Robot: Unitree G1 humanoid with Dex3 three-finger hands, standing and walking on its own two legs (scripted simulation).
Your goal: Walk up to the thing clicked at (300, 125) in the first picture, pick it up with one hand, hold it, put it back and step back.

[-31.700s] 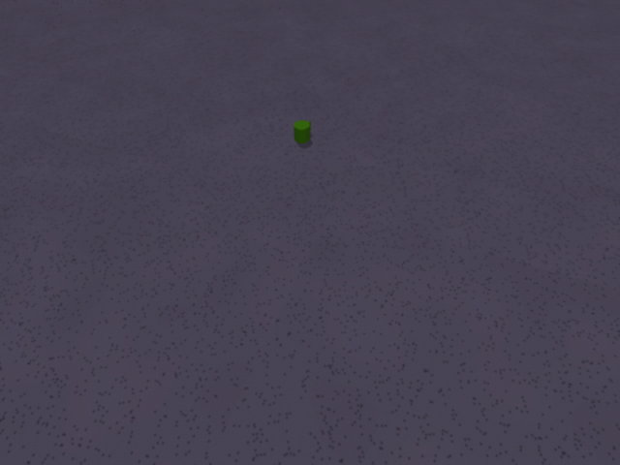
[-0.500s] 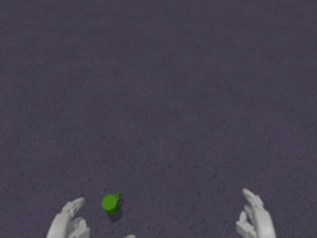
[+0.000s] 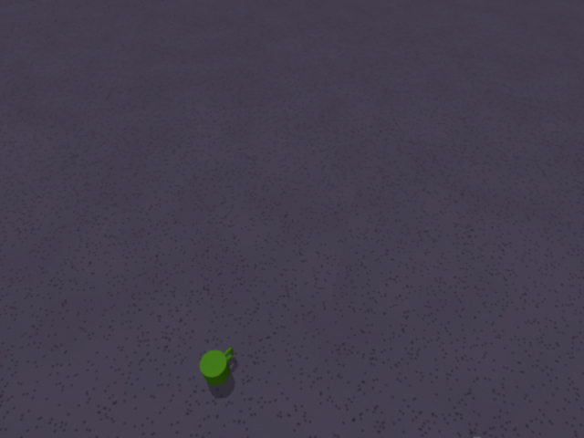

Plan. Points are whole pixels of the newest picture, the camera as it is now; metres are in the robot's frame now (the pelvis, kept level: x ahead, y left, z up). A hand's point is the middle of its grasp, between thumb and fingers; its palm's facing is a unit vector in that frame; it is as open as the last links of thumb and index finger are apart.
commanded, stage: stand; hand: left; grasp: from above
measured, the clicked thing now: (219, 363) +0.44 +0.25 -0.71
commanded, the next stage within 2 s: none
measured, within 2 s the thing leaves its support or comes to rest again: neither
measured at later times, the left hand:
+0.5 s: hand out of the picture +0.03 +0.25 -0.14, palm faces +0.03 -0.94 -0.35, open 7.4 cm
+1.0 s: hand out of the picture +0.07 +0.24 -0.14, palm faces +0.01 -0.94 -0.33, open 7.4 cm
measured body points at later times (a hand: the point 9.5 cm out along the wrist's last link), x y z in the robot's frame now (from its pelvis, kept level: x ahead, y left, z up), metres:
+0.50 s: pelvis +0.00 +0.00 +0.02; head +0.00 +0.00 +0.47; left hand +0.03 +0.30 -0.12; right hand +0.06 -0.28 -0.12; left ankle +0.02 +0.12 -0.72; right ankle -0.01 -0.14 -0.72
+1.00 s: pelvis +0.01 +0.00 +0.03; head +0.01 +0.00 +0.48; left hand +0.07 +0.29 -0.11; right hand +0.08 -0.29 -0.11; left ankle +0.02 +0.12 -0.72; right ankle -0.01 -0.14 -0.72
